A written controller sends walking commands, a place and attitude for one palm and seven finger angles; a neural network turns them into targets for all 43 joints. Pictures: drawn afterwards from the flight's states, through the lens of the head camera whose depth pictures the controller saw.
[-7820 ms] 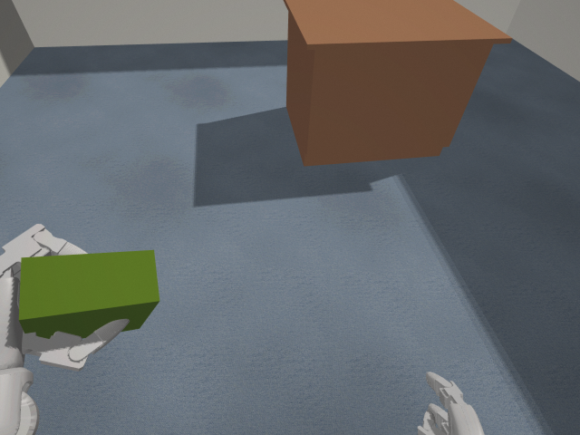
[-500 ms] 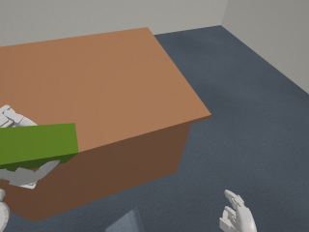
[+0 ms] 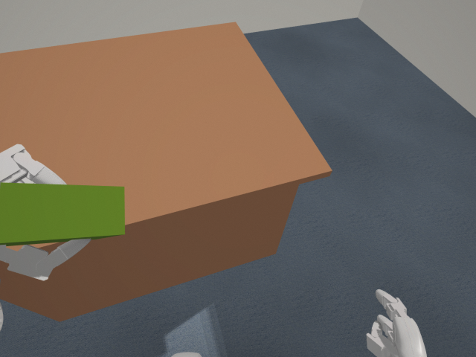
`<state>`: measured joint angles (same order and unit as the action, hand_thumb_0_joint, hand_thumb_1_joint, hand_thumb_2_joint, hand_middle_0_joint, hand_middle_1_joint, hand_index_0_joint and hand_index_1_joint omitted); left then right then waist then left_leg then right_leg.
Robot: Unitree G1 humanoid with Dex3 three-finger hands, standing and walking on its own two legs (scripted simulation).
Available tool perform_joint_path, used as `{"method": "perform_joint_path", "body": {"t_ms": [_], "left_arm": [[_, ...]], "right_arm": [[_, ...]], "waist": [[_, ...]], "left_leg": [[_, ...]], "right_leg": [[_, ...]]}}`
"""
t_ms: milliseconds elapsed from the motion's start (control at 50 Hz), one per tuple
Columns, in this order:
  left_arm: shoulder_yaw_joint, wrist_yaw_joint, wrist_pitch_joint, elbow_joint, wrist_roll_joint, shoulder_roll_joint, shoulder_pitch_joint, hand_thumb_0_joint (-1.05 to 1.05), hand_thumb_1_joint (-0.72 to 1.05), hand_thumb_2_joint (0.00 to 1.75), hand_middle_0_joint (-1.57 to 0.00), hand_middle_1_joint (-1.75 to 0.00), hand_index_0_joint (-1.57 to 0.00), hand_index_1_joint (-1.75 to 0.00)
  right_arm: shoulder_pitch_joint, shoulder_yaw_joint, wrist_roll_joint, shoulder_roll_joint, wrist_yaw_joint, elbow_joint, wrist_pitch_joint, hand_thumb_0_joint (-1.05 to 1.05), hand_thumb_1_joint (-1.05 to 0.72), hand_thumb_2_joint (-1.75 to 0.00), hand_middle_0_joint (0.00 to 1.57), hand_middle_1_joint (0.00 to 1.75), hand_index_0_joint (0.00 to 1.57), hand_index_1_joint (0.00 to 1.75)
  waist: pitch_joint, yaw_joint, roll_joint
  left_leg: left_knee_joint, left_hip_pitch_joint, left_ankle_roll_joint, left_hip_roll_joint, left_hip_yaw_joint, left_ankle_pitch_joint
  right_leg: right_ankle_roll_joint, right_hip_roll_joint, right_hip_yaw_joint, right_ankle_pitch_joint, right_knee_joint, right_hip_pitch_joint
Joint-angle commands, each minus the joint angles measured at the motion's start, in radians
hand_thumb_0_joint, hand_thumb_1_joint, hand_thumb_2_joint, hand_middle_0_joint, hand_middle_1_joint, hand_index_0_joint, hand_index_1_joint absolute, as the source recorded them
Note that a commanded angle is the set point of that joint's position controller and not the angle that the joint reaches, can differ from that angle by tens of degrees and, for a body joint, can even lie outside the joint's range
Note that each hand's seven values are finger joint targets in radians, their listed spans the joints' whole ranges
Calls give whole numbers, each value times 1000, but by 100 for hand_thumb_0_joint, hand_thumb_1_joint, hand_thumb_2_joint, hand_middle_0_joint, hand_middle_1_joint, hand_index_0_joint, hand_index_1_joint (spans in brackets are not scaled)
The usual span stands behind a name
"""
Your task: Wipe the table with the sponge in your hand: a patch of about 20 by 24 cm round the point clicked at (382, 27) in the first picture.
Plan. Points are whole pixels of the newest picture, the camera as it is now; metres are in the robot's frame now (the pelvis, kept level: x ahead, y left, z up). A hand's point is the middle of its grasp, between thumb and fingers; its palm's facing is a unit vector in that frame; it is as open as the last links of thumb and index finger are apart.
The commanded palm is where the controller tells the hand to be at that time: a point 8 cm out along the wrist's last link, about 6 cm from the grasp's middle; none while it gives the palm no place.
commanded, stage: come to a stop and stand still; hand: left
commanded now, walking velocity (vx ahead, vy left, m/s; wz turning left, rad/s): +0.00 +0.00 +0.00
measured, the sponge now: (75, 217) +0.24 +0.22 +0.16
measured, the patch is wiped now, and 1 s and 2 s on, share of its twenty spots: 0.00 0.00 0.00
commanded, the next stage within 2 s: look again from close up in 1.28 s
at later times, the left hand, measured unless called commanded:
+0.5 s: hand out of the picture +0.20 +0.33 +0.18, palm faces +0.49 -0.82 -0.30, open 9.3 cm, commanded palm +0.14 +0.34 +0.18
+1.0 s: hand (0, 225) +0.22 +0.30 +0.17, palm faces +0.42 -0.84 -0.34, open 9.3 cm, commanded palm +0.16 +0.33 +0.18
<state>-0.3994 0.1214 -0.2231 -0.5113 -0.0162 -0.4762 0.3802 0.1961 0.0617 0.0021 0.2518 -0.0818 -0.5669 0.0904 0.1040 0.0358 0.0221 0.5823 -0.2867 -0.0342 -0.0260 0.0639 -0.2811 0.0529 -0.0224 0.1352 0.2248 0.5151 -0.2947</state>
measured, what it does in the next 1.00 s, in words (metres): steps on the spot: left foot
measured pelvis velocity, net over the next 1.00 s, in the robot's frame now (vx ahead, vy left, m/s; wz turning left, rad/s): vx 0.01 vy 0.05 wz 0.01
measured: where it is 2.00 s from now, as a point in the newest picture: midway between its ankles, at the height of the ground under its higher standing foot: outside the picture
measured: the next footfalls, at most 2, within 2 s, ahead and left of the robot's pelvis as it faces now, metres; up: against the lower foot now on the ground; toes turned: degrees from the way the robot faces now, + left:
left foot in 0.02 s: +0.05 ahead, +0.12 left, +0.00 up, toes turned +4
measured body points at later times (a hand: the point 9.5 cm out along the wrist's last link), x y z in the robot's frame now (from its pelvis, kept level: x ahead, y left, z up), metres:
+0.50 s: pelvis -0.02 +0.07 +0.00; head -0.02 +0.09 +0.45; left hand +0.17 +0.37 +0.20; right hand +0.14 -0.12 -0.08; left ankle +0.01 +0.12 -0.74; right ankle +0.03 -0.08 -0.73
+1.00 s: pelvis +0.01 +0.05 +0.01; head +0.01 +0.06 +0.46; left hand +0.19 +0.34 +0.18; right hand +0.20 -0.17 -0.06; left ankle +0.01 +0.12 -0.74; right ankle +0.03 -0.08 -0.74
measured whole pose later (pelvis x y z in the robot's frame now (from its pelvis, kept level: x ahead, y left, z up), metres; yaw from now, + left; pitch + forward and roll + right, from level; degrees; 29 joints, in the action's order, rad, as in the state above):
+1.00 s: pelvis +0.01 +0.05 +0.01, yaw +1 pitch -2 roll -1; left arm -0.34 0.11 -0.22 -0.39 0.03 -0.34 0.39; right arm 0.21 -0.02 0.00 0.21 -0.04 -0.57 0.11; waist 0.02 0.03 0.01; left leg 0.45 -0.18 0.05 0.02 0.07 -0.25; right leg 0.00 0.01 0.01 0.17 0.38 -0.19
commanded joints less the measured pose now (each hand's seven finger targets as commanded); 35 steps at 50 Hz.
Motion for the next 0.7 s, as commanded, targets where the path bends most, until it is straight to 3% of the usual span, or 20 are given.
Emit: {"method": "perform_joint_path", "body": {"t_ms": [0, 20, 40, 60, 80, 140, 160, 180, 240, 260, 300, 380, 420, 440, 460, 520, 560, 620, 660, 680], "left_arm": [[-162, -18, -96, 170, 44, -157, -267, 0, 10, 130, -120, -160, -120, -160], [-93, -29, -91, 146, 62, -81, -127, 0, 10, 130, -120, -160, -120, -160], [-44, -29, -90, 42, 64, -44, -38, 0, 10, 130, -120, -160, -120, -160], [6, -35, -86, -34, 71, 14, 25, 0, 10, 130, -120, -160, -120, -160], [33, -31, -84, -106, 65, 20, 33, 0, 10, 130, -120, -160, -120, -160], [-51, -5, -76, -143, 46, -67, -16, 0, 10, 130, -120, -160, -120, -160], [-139, 10, -78, -168, 41, -156, -63, 0, 10, 130, -120, -160, -120, -160], [-122, 9, -85, -173, 40, -117, -115, 0, 10, 130, -120, -160, -120, -160], [-138, 8, -90, -152, 37, -126, -215, 0, 10, 130, -120, -160, -120, -160], [-160, 10, -93, -171, 34, -160, -263, 0, 10, 130, -120, -160, -120, -160], [-103, 1, -94, -132, 30, -95, -278, 0, 10, 130, -120, -160, -120, -160], [-13, -13, -90, -101, 24, 3, -238, 0, 10, 130, -120, -160, -120, -160], [0, -13, -81, -49, 21, 17, -196, 0, 10, 130, -120, -160, -120, -160], [12, -14, -79, -43, 19, 27, -197, 0, 10, 130, -120, -160, -120, -160], [-5, -13, -76, -26, 17, 12, -187, 0, 10, 130, -120, -160, -120, -160], [-16, -8, -74, -14, 20, -1, -179, 0, 10, 130, -120, -160, -120, -160], [-47, -8, -75, -32, 23, -34, -178, 0, 10, 130, -120, -160, -120, -160], [-37, -8, -79, -76, 31, -23, -174, 0, 10, 130, -120, -160, -120, -160], [-62, -5, -80, -117, 34, -55, -171, 0, 10, 130, -120, -160, -120, -160], [-43, -6, -80, -126, 38, -33, -156, 0, 10, 130, -120, -160, -120, -160]], "right_arm": [[11, 9, -24, 76, 43, 108, 103, 0, -90, -90, 20, 30, 20, 30], [17, 15, -40, 93, 60, 104, 97, 0, -90, -90, 20, 30, 20, 30], [3, 15, -41, 97, 79, 124, 98, 0, -90, -90, 20, 30, 20, 30], [-15, 12, -41, 94, 97, 137, 104, 0, -90, -90, 20, 30, 20, 30], [-28, 0, -40, 87, 106, 157, 104, 0, -90, -90, 20, 30, 20, 30], [-39, -17, -35, 93, 97, 175, 113, 0, -90, -90, 20, 30, 20, 30], [-49, -20, -31, 99, 86, 174, 110, 0, -90, -90, 20, 30, 20, 30], [-55, -28, -28, 84, 79, 181, 114, 0, -90, -90, 20, 30, 20, 30], [-57, -37, -18, 71, 64, 181, 126, 0, -90, -90, 20, 30, 20, 30], [-57, -40, -14, 70, 61, 180, 129, 0, -90, -90, 20, 30, 20, 30], [-50, -44, -13, 58, 64, 168, 141, 0, -90, -90, 20, 30, 20, 30], [-37, -52, -8, 52, 74, 143, 157, 0, -90, -90, 20, 30, 20, 30], [-33, -53, -7, 57, 74, 135, 152, 0, -90, -90, 20, 30, 20, 30], [-30, -51, -7, 61, 74, 131, 148, 0, -90, -90, 20, 30, 20, 30], [-37, -49, -7, 63, 72, 130, 145, 0, -90, -90, 20, 30, 20, 30], [-40, -51, -3, 61, 66, 136, 124, 0, -90, -90, 20, 30, 20, 30], [-54, -52, 1, 62, 59, 142, 116, 0, -90, -90, 20, 30, 20, 30], [-53, -48, 2, 62, 55, 151, 106, 0, -90, -90, 20, 30, 20, 30], [-64, -46, 5, 62, 51, 155, 104, 0, -90, -90, 20, 30, 20, 30], [-62, -46, 4, 61, 50, 157, 101, 0, -90, -90, 20, 30, 20, 30]], "waist": [[-300, 8, -135], [-287, 12, -104], [-280, 9, -149], [-282, 14, -185], [-240, 13, -162], [-148, 9, -43], [-132, 9, -72], [-128, 3, -80], [-126, 0, -151], [-126, 0, -179], [-136, -2, -199], [-143, -7, -150], [-119, -6, -98], [-113, -8, -105], [-111, -7, -124], [-123, -6, -73], [-128, -6, -109], [-169, -8, -89], [-201, -8, -124], [-214, -8, -123]], "left_leg": [[-97, 93, 35, -15, 4, 174], [-130, 82, 51, -30, -16, 196], [-141, 101, 63, -44, -41, 214], [-170, 115, 82, -89, -92, 246], [-201, 44, 91, -123, -129, 220], [-284, -133, 84, -128, -134, -111], [-315, -150, 86, -126, -139, -173], [-330, -164, 92, -128, -146, -225], [-338, -160, 98, -127, -142, -298], [-354, -145, 94, -132, -154, -314], [-346, -124, 93, -128, -147, -324], [-335, -38, 69, -117, -157, -248], [-346, -48, 61, -119, -165, -237], [-355, -42, 54, -116, -167, -226], [-361, -12, 40, -114, -162, -187], [-347, -1, 28, -107, -161, -108], [-344, 20, 12, -91, -145, -56], [-296, 54, 6, -71, -117, 80], [-270, 91, -8, -54, -101, 194], [-256, 100, -11, -53, -100, 241]], "right_leg": [[-11, -169, -248, -414, -39, 170], [-40, -150, -229, -335, -56, 201], [-40, -129, -207, -261, -48, 171], [-39, -98, -168, -183, -12, 147], [-41, -72, -130, -100, 12, 156], [-39, -41, -109, 67, 15, 176], [-42, -31, -104, 92, 22, 174], [-40, -29, -94, 102, 32, 175], [-34, -20, -109, 96, 32, 176], [-35, -12, -108, 96, 33, 168], [-32, -4, -110, 78, 25, 178], [-33, 6, -131, 46, -40, 144], [-36, 8, -142, 42, -62, 137], [-36, 12, -147, 38, -68, 129], [-37, 18, -143, 26, -75, 110], [-36, 13, -153, -6, -105, 128], [-33, 12, -158, -30, -117, 128], [-28, 6, -154, -114, -121, 164], [-26, 4, -150, -173, -112, 175], [-26, 3, -145, -191, -108, 184]]}}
